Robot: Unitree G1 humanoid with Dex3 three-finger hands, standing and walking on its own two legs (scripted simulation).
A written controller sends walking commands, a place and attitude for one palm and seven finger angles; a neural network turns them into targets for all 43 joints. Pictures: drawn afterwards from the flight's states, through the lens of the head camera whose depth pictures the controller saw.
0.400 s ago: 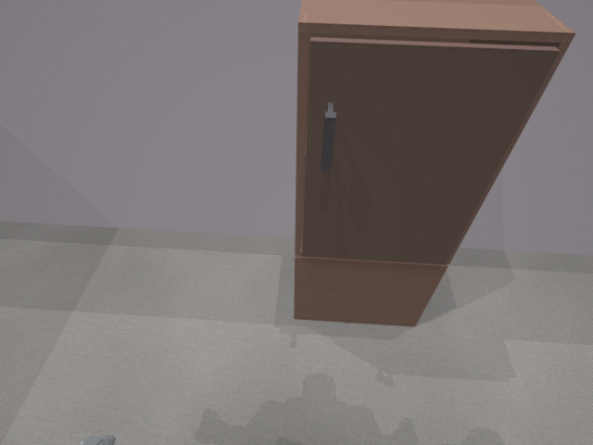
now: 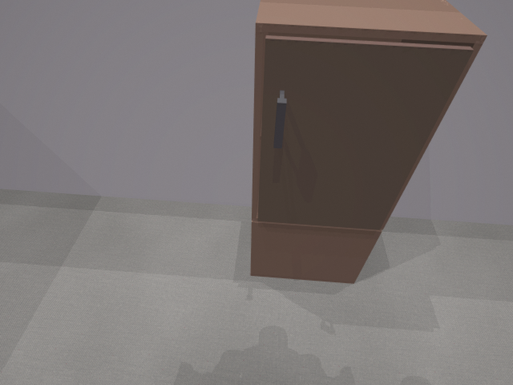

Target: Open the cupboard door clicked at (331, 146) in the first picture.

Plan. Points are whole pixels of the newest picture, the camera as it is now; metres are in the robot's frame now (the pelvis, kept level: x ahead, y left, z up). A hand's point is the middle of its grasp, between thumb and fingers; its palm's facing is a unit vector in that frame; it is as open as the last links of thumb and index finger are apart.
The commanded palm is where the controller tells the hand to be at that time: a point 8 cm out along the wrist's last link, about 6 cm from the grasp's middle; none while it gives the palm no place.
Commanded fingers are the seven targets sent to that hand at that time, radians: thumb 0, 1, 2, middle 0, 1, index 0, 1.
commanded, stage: stand and wait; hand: left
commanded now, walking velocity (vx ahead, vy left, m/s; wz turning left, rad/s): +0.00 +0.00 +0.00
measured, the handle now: (279, 119) +0.66 -0.01 +0.07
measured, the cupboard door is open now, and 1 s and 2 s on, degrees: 0 0 0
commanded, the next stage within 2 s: look at it before walking up in 0.42 s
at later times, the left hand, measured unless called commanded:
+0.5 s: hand out of the picture +0.06 +0.23 -0.16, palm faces -0.03 -0.95 -0.32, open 7.4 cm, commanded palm none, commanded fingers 0.00 0.90 0.90 -0.20 -0.30 -0.20 -0.30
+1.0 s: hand out of the picture +0.07 +0.22 -0.16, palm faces -0.02 -0.95 -0.32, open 7.4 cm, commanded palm none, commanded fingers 0.00 0.90 0.90 -0.20 -0.30 -0.20 -0.30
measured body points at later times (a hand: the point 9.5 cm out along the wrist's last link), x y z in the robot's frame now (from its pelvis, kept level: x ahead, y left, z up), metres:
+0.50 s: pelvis +0.00 -0.01 +0.00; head +0.00 -0.01 +0.45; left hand +0.06 +0.28 -0.13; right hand +0.06 -0.29 -0.14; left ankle +0.00 +0.12 -0.74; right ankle +0.00 -0.13 -0.74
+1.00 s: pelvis +0.01 -0.02 +0.00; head +0.01 -0.01 +0.45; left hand +0.08 +0.27 -0.13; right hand +0.08 -0.30 -0.13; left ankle +0.00 +0.12 -0.74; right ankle +0.00 -0.13 -0.74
